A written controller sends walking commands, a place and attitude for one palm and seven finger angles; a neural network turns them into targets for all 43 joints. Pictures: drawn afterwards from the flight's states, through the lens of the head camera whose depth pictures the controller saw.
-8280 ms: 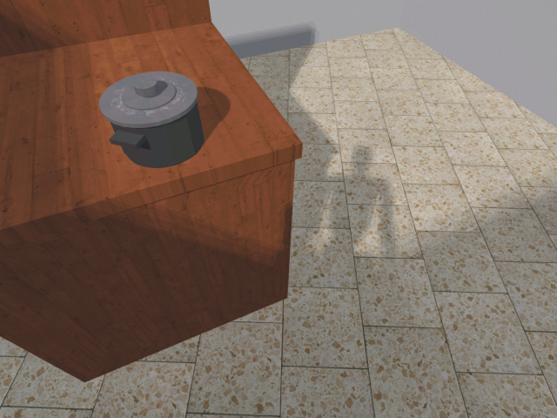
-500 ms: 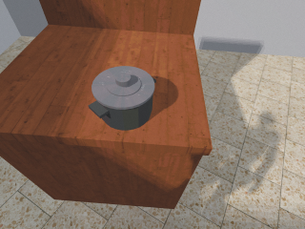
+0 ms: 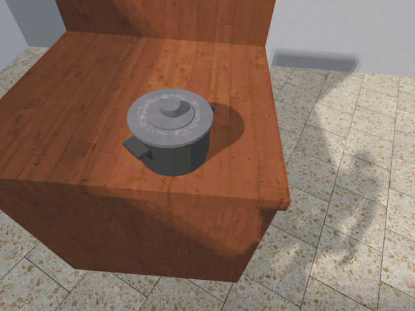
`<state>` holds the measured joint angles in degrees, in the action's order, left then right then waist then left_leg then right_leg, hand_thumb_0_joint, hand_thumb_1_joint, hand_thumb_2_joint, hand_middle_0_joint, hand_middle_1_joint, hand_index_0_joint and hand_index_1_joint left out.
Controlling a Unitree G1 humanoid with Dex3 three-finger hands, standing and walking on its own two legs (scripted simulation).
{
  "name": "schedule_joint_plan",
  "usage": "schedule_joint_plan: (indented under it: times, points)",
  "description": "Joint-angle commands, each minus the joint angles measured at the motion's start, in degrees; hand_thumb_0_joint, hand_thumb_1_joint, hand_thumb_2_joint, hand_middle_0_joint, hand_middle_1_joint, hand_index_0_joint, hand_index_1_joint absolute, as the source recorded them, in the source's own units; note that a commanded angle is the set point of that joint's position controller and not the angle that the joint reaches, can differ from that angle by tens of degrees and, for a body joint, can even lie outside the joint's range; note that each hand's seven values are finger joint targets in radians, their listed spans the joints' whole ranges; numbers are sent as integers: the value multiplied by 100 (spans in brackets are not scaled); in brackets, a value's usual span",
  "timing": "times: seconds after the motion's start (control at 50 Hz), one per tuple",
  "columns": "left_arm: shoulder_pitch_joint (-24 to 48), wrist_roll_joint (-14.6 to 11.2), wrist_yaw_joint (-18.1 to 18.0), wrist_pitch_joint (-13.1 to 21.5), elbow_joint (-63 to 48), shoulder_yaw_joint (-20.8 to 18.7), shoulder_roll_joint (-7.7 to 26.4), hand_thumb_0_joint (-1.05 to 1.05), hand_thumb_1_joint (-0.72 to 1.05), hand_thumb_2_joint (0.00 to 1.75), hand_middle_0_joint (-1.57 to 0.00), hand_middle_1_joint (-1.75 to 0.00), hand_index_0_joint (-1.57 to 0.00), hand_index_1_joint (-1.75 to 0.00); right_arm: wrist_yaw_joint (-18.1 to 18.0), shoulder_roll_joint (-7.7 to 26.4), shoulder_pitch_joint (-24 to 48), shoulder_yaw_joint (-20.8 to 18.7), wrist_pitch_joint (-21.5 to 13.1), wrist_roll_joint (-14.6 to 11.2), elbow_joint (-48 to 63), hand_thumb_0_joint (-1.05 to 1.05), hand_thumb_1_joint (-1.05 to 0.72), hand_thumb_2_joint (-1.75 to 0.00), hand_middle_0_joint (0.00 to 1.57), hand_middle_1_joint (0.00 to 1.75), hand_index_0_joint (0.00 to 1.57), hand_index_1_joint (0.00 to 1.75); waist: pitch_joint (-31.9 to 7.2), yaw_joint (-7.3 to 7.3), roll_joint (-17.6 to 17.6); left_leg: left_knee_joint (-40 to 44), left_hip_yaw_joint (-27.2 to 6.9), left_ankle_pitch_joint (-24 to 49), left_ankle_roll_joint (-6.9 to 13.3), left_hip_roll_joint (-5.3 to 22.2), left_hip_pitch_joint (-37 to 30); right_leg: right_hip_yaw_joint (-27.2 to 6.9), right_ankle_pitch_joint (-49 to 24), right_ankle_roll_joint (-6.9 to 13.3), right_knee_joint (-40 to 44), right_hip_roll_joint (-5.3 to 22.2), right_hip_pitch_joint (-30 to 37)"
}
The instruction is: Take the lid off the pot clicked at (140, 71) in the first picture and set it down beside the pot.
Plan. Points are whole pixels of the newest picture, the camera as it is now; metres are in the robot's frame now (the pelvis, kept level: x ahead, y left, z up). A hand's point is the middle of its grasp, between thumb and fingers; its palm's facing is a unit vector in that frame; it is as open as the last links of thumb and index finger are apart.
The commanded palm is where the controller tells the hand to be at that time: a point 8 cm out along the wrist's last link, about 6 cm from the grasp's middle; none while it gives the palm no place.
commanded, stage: look again from close up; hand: left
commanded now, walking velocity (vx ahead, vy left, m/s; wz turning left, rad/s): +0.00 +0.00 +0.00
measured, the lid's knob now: (170, 106) +0.46 +0.11 +0.15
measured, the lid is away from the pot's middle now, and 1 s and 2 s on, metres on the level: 0.00 0.00 0.00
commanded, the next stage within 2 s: lift the closed hand beside the body in 0.26 s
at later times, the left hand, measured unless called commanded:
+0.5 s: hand out of the picture +0.12 +0.20 -0.09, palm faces +0.21 -0.93 -0.29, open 7.0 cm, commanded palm +0.09 +0.23 -0.03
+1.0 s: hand out of the picture +0.11 +0.21 +0.05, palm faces +0.38 -0.85 -0.36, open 3.1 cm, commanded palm +0.05 +0.24 +0.08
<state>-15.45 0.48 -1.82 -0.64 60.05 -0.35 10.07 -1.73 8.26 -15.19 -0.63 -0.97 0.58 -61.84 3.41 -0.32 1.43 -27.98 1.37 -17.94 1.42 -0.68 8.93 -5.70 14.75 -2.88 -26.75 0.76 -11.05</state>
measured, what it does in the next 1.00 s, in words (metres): stands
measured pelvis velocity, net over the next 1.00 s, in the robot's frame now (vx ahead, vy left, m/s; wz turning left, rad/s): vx -0.01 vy -0.04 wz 0.09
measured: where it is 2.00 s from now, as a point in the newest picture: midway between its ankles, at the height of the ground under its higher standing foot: outside the picture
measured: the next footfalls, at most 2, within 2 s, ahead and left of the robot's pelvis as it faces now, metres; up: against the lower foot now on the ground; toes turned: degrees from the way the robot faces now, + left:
none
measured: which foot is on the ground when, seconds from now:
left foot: down 0.00-1.00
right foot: down 0.00-1.00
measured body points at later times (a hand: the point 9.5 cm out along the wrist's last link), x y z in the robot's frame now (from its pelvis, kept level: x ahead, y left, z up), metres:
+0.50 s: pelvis +0.00 +0.00 +0.00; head -0.01 +0.00 +0.45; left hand +0.10 +0.25 -0.07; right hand +0.08 -0.23 -0.13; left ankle -0.03 +0.10 -0.74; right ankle +0.00 -0.16 -0.74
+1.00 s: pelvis -0.01 -0.04 +0.00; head -0.03 -0.05 +0.45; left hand +0.08 +0.25 +0.07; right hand +0.21 -0.22 -0.06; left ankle -0.03 +0.10 -0.74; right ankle +0.00 -0.16 -0.74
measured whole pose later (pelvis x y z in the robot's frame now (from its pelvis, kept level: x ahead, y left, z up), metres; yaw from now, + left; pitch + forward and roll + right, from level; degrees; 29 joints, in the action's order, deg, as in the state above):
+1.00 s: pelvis -0.01 -0.04 +0.00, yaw +5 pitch -3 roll -1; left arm -37.4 -1.4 -4.2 3.7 -14.3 -8.9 14.4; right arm -3.8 10.9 -11.1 0.8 -11.4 0.6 -33.5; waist 0.2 -4.8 -2.9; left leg -30.1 -4.5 -17.1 -1.4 0.9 10.2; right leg 1.2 15.1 0.0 -27.8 -0.4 -9.9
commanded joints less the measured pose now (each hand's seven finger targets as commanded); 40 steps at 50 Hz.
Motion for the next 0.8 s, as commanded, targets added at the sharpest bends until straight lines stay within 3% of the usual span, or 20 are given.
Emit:
schedule_joint_plan:
  times: [0.0,0.2,0.32,0.34,0.36,0.38,0.4,0.42,0.44,0.48,0.5,0.52,0.54,0.56,0.6,0.64,0.68,0.7,0.72,0.78]
  points:
    - [-310,11,-50,103,-224,-97,557,0,90,90,-20,-30,-20,-30,-47,575,-238,-128,-103,-36,215,0,-90,-90,20,30,20,30,-49,-17,-235,606,-502,1293,67,607,38,-51,-1038,399,295,330,-57]
    - [-358,4,-53,120,-174,-83,522,0,90,90,-20,-30,-20,-30,-52,534,-251,-128,-99,-41,179,0,-90,-90,20,30,20,30,-60,-7,-93,538,-470,1312,55,585,16,-89,-1185,409,328,357,-48]
    - [-365,8,-59,114,-158,-83,486,0,90,90,-20,-30,-20,-30,-57,529,-237,-128,-96,-38,157,0,-90,-90,20,30,20,30,-35,3,-200,556,-454,1308,45,592,-27,-85,-1161,402,331,351,-97]
    - [-663,114,-286,256,113,-112,693,0,90,90,-20,-30,-20,-30,-20,905,126,-124,-126,-76,484,0,-90,-90,20,30,20,30,-300,-64,-302,-423,-269,2629,-124,674,141,-69,-3075,337,61,611,97]
    - [2852,-511,-398,1061,-7318,-334,1721,0,90,90,-24,-35,-24,-35,26,1331,101,-68,-1185,-393,2323,0,-90,-90,20,30,20,30,-3006,-187,-1204,503,-550,3137,-331,139,-987,520,-2517,459,-299,243,915]
    - [447,-101,-629,477,-6369,-352,1402,0,90,90,-29,-40,-29,-40,-226,979,570,-5,-1619,-364,2069,0,-90,-90,20,30,20,30,-2724,-303,-2379,400,-448,3986,-467,457,-1235,610,-1495,577,-325,134,463]
    - [106,-283,-840,-14,-6048,-224,1172,0,90,90,-33,-44,-33,-44,-213,1033,686,-67,-1729,-450,1718,0,-90,-90,20,30,20,30,-2284,-247,-2038,265,-430,3696,-551,398,-820,803,-1167,485,-238,87,319]
    - [-906,-277,-805,-426,-5777,361,125,0,90,90,-38,-49,-38,-49,-120,934,681,-63,-1783,-505,1778,0,-90,-90,20,30,20,30,-1744,-152,-1749,426,-410,3145,-453,280,-725,885,-1213,439,93,72,329]
    - [-897,-154,-774,-403,-5855,525,-42,0,90,90,-42,-54,-42,-54,-38,971,710,2,-1883,-363,1967,0,-90,-90,20,30,20,30,-1137,-79,-1071,525,-453,2842,-358,242,-465,995,-1261,425,182,43,359]
    - [-2116,44,-630,-379,-4649,662,-479,0,90,90,-51,-64,-51,-64,116,972,745,-194,-1771,-230,2165,0,-90,-90,20,30,20,30,-16,-108,143,569,-505,2504,-214,287,279,1206,-945,367,200,-20,-110]
    - [-2829,42,-562,-338,-4302,374,-427,0,90,90,-55,-68,-55,-68,185,988,879,-324,-1622,-245,2330,0,-90,-90,20,30,20,30,216,-206,604,565,-486,2347,-179,335,539,1238,-941,386,218,-25,-109]
    - [-2977,101,-451,-256,-4448,222,-236,0,90,90,-60,-73,-60,-73,233,967,959,-365,-1480,-235,2526,0,-90,-90,20,30,20,30,367,-249,962,553,-382,1982,-201,279,744,1234,-867,380,151,-65,-168]
    - [-3065,100,-383,-131,-4625,-273,218,0,90,90,-64,-78,-64,-78,223,954,1127,-417,-1356,-246,2734,0,-90,-90,20,30,20,30,491,-330,1179,567,-291,1489,-217,225,963,1193,-584,380,168,-90,-231]
    - [-2944,63,-314,47,-5004,-564,497,0,90,90,-68,-83,-68,-83,196,963,1237,-409,-1278,-267,2986,0,-90,-90,20,30,20,30,540,-344,1141,589,-196,971,-215,164,1084,1140,-230,368,233,-100,-299]
    - [-2142,-72,-332,476,-6542,-1280,1347,0,90,90,-77,-92,-77,-92,87,977,1308,-355,-1261,-289,3447,0,-90,-90,20,30,20,30,97,-341,533,582,-82,411,-184,88,859,975,127,343,408,-20,-180]
    - [-1372,-113,-360,737,-7817,-1247,1391,0,90,90,-86,-102,-86,-102,-34,845,1202,-208,-1344,-230,3698,0,-90,-90,20,30,20,30,-337,-302,-445,548,-8,307,-127,15,508,808,167,361,416,-16,-114]
    - [-1249,-117,-374,750,-8116,-936,1057,0,90,90,-95,-112,-95,-112,-108,766,1014,-125,-1385,-147,3729,0,-90,-90,20,30,20,30,-539,-190,-942,439,18,507,-91,-16,238,777,-74,364,408,-47,-126]
    - [-1221,-112,-375,742,-8101,-890,993,0,90,90,-99,-116,-99,-116,-108,795,936,-131,-1373,-118,3735,0,-90,-90,20,30,20,30,-493,-57,-860,293,26,480,-82,-29,221,810,-60,336,495,-50,-296]
    - [-1327,-119,-343,701,-7821,-662,715,0,90,90,-104,-121,-104,-121,-130,802,894,-115,-1344,-96,3715,0,-90,-90,20,30,20,30,-336,-9,-752,247,38,432,-68,-54,242,830,-24,315,530,-72,-416]
    - [-1570,-143,-262,737,-7848,-625,663,0,90,90,-117,-136,-117,-136,-173,860,824,-141,-1285,-79,3772,0,-90,-90,20,30,20,30,-267,-34,-316,199,39,423,-13,-88,203,828,42,285,588,-95,-447]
